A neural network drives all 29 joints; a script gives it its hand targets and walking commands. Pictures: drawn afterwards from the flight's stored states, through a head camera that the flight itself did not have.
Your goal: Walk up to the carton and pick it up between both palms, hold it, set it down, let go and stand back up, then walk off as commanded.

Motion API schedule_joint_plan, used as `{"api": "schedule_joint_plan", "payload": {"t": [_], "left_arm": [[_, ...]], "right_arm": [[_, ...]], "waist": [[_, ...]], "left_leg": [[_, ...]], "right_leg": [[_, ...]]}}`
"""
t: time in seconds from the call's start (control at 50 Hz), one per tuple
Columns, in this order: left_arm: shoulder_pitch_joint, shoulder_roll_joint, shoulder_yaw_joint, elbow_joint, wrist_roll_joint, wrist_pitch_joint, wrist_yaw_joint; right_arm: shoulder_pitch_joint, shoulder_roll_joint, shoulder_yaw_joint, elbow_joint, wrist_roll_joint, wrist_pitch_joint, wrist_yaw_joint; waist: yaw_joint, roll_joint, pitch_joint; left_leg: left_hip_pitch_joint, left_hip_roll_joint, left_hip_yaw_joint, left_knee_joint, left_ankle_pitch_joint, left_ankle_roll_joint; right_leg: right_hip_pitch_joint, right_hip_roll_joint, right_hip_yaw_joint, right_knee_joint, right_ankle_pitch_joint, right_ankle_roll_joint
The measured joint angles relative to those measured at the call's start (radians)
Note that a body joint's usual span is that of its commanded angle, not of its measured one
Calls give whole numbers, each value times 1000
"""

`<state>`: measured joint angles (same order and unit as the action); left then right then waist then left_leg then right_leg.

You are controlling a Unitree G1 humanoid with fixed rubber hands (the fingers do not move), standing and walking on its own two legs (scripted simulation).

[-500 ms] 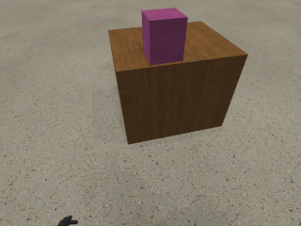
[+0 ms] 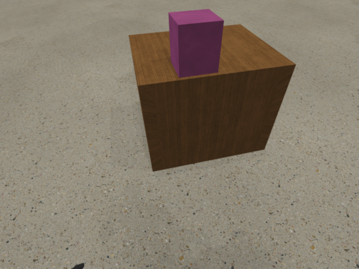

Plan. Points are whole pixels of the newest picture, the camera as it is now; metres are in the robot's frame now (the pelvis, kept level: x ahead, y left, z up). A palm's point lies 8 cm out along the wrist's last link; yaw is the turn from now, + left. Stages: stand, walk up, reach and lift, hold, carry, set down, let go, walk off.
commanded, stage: walk up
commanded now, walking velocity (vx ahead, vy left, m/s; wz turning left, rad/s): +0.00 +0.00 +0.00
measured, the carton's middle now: (194, 43) +1.16 -0.02 +0.05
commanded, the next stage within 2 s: none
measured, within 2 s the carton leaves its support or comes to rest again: neither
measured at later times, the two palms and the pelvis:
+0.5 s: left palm out of the picture +0.14 +0.25 -0.07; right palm out of the picture +0.10 -0.39 -0.11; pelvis +0.07 -0.07 +0.00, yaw +2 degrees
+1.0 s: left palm (87, 237) +0.26 +0.28 -0.12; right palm (312, 194) +0.37 -0.35 -0.08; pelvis +0.24 -0.04 -0.01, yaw +3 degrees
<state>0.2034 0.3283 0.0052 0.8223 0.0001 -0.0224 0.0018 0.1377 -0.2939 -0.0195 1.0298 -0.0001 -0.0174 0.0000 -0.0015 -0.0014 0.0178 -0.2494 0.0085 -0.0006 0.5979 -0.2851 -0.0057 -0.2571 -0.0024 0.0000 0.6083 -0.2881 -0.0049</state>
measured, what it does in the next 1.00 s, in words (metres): walks ahead: right foot, then left foot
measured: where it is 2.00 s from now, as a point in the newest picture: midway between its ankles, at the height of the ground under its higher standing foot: (210, 231)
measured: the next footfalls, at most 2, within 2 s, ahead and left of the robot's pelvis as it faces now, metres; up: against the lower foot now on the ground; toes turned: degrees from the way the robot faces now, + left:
right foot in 0.38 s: +0.13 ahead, -0.15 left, +0.00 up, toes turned +1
left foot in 0.92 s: +0.36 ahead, +0.05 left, +0.00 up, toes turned +5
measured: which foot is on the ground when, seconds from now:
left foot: down 0.00-0.38, up 0.40-0.90, down 0.92-1.00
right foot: down 0.00-0.20, up 0.22-0.36, down 0.38-0.92, up 0.94-1.00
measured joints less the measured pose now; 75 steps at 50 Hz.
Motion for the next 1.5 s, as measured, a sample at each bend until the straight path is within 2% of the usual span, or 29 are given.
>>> {"api": "schedule_joint_plan", "payload": {"t": [0.1, 0.2, 0.26, 0.38, 0.42, 0.46, 0.52, 0.68, 0.78, 0.88, 0.92, 0.98, 1.02, 1.12, 1.22, 1.36, 1.44, 1.46, 1.5], "left_arm": [[0, 0, 0, 5, 0, 2, 0], [12, 25, 16, 5, 0, -4, -37], [11, 59, 31, 6, 0, -5, -47], [14, 108, 64, 5, 0, -12, -65], [20, 109, 68, 5, 0, -40, -64], [35, 100, 67, 6, 0, -49, -62], [65, 98, 67, 6, 0, -45, -54], [146, 98, 67, 6, 0, -41, -46], [166, 98, 67, 6, 0, -33, -46], [182, 98, 67, 6, 0, -17, -46], [189, 98, 67, 6, 0, -11, -45], [151, 97, 66, 6, 0, 6, -44], [126, 98, 66, 5, 0, 3, -44], [61, 99, 65, 5, 0, 18, -64], [29, 101, 65, 5, 0, 41, -86], [-9, 103, 66, 4, 0, 41, -97], [-29, 104, 66, 4, 0, 16, -96], [-33, 106, 67, 3, 0, 2, -93], [-35, 102, 67, 5, 0, -14, -81]], "right_arm": [[-9, 0, 0, 8, 0, 0, 0], [53, -25, -11, -28, 0, -24, 16], [108, -48, -32, -51, 0, -45, 16], [197, -80, -46, -62, 0, -47, 17], [204, -87, -45, -61, 0, -39, 17], [201, -90, -45, -64, 0, -35, 17], [196, -90, -45, -73, 0, -36, 18], [170, -91, -45, -108, 0, -36, 24], [126, -91, -45, -141, 0, -32, 26], [77, -91, -45, -186, 0, -31, 27], [75, -96, -46, -221, 0, -47, 27], [88, -92, -46, -234, 0, -62, 26], [113, -92, -45, -234, 0, -63, 25], [185, -92, -45, -233, 0, -70, 21], [246, -92, -45, -218, 0, -75, 21], [294, -94, -45, -207, 0, -78, 15], [295, -96, -45, -207, 0, -79, 6], [296, -96, -45, -206, 0, -79, 2], [266, -96, -44, -195, 0, -75, -4]], "waist": [[0, 0, 2], [-1, -3, -2], [-8, -3, 8], [-15, -16, 8], [-2, -23, 12], [9, -23, 11], [22, -22, 10], [45, -22, 21], [58, -21, 36], [72, -20, 37], [67, -18, 39], [42, -41, 53], [32, -42, 52], [1, -44, 57], [-19, -51, 61], [-25, -61, 60], [-24, -63, 58], [-20, -64, 60], [-8, -58, 75]], "left_leg": [[4, 0, 0, -12, 5, -1], [1, -10, -13, -15, -114, 45], [-11, -5, -36, -27, -30, 55], [24, 29, -52, -26, -51, 7], [0, 12, -83, 89, -106, 17], [-68, -23, -100, 264, -119, 20], [-145, -32, -80, 337, -52, 21], [-271, -5, -69, 332, 65, 20], [-275, 0, -36, 247, 94, 20], [-214, 2, 54, 103, 94, 27], [-151, -7, 58, 32, 80, 47], [-149, -34, 52, 74, 55, 64], [-125, -35, 38, 62, 44, 66], [-66, -35, 3, 33, 21, 63], [-1, -33, -33, 19, -20, 50], [59, -13, -74, 17, -96, 14], [85, 2, -88, 26, -144, -32], [75, 3, -96, 72, -162, -34], [10, -6, -112, 270, -180, -6]], "right_leg": [[3, 0, 0, -9, 4, 0], [-2, 3, 0, -1, -104, -33], [-48, 3, -1, 70, -106, -29], [-96, -7, -1, 58, -116, -28], [-83, -4, -5, 50, 3, -30], [-59, -4, -7, 42, 4, -37], [-3, -2, -11, -18, -15, -48], [131, 23, -22, -109, -45, -69], [198, 33, -24, -119, -95, -64], [264, 35, -25, -116, -165, -48], [243, 36, -27, -6, -218, -45], [74, 27, -16, 353, -238, -43], [-32, 24, -14, 462, -227, -43], [-232, -36, -13, 469, -133, -29], [-329, -78, -13, 440, -3, -5], [-333, -82, -12, 318, 33, 1], [-240, -82, -11, 129, 32, -25], [-202, -80, -11, 80, 60, -28], [-200, -68, -20, 123, 66, -12]]}}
